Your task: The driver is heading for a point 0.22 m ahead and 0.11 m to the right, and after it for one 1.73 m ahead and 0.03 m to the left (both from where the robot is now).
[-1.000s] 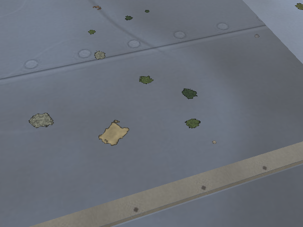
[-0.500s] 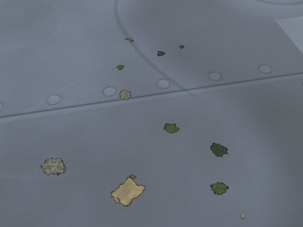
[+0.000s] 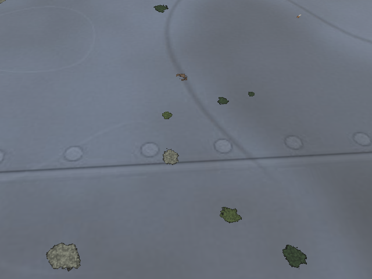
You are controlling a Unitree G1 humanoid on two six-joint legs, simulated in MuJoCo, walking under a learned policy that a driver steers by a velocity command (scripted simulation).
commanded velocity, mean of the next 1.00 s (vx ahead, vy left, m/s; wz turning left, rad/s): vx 0.12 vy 0.00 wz -0.15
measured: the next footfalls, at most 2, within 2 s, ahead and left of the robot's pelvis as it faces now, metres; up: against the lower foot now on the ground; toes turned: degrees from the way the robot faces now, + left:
right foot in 0.38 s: +0.26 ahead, -0.11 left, +0.00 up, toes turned -11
left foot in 0.74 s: +0.23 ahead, +0.11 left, +0.00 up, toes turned -10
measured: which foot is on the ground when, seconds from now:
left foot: down 0.00-0.40, up 0.42-0.72, down 0.74-1.00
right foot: up 0.00-0.36, down 0.38-1.00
